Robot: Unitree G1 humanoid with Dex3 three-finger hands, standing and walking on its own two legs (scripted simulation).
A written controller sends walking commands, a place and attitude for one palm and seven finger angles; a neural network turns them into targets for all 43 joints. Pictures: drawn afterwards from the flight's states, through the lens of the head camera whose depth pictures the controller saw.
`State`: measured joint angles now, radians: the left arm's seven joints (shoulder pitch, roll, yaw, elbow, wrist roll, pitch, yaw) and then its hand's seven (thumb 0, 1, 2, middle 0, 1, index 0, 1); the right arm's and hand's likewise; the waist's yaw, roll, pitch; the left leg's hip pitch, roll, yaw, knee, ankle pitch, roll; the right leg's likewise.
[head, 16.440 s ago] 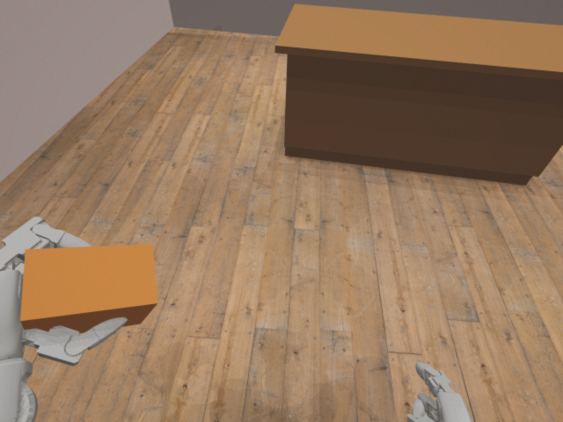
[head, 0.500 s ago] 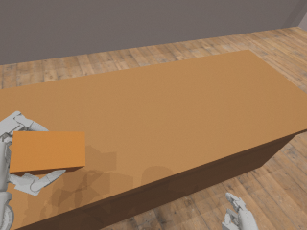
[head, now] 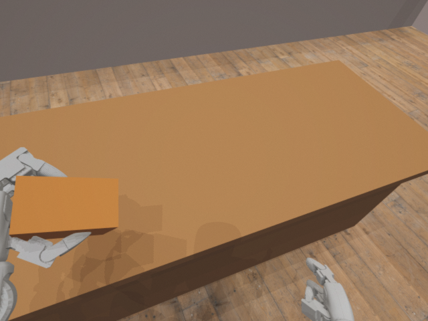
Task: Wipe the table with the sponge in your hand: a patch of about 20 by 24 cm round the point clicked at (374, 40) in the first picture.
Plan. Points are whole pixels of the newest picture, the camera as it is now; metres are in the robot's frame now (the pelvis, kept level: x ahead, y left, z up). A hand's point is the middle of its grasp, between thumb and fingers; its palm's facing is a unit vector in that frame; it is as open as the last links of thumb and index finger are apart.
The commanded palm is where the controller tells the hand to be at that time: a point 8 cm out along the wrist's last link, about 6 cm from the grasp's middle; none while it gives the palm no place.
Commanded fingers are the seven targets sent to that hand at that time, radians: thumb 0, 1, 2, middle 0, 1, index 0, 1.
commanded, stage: shuffle to correct the standing spot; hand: left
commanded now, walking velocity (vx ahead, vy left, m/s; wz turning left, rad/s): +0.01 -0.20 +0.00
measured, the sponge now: (81, 209) +0.23 +0.21 +0.14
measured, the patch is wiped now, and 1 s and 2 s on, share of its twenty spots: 0.00 0.00 0.00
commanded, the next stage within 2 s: come to a stop and stand still in 0.12 s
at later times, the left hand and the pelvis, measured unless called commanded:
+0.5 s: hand (81, 219) +0.21 +0.20 +0.16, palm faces +0.35 -0.85 -0.40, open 10.0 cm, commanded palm +0.16 +0.24 +0.17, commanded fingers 0.00 0.10 1.30 -1.20 -1.60 -1.20 -1.60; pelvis +0.01 -0.04 +0.00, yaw +0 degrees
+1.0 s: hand out of the picture +0.20 +0.31 +0.15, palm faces +0.37 -0.84 -0.40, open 10.0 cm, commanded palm +0.14 +0.33 +0.17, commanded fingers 0.00 0.10 1.30 -1.20 -1.60 -1.20 -1.60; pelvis -0.02 +0.05 +0.00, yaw +1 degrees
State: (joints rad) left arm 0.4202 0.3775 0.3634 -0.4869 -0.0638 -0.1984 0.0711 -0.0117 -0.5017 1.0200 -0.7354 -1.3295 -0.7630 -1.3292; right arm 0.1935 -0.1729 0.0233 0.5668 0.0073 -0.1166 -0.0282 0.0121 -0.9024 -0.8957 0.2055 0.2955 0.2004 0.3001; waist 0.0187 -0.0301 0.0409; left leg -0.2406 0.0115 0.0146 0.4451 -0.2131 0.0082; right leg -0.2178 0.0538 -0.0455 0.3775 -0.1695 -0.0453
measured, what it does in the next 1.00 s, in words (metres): shifts its weight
